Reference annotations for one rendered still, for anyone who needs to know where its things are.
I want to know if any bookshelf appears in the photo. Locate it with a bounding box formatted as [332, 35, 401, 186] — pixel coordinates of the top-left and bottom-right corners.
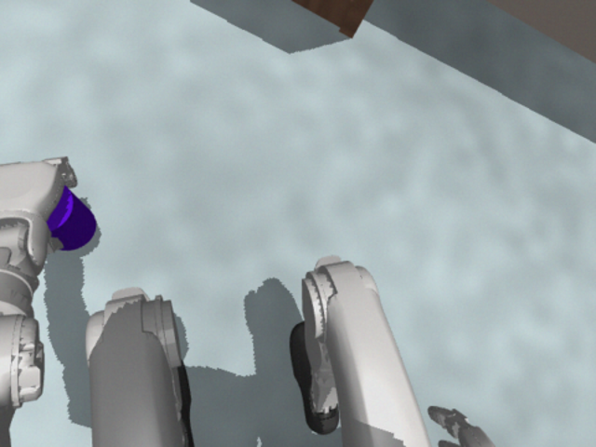
[292, 0, 373, 38]

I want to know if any can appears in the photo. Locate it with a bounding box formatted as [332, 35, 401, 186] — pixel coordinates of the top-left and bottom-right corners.
[47, 185, 96, 251]

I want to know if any right robot hand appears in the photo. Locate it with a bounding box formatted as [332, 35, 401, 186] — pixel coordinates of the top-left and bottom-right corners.
[427, 406, 495, 447]

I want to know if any left robot hand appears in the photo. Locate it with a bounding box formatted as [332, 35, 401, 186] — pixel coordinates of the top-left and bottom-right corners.
[0, 156, 77, 254]

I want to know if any left robot foot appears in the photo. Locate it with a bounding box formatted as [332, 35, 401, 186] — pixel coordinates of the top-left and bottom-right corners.
[177, 360, 195, 447]

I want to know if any left robot arm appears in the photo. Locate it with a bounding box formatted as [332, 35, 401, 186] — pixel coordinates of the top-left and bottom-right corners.
[0, 210, 49, 447]

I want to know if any right robot foot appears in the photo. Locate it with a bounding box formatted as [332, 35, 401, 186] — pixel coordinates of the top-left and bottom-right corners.
[290, 322, 339, 435]

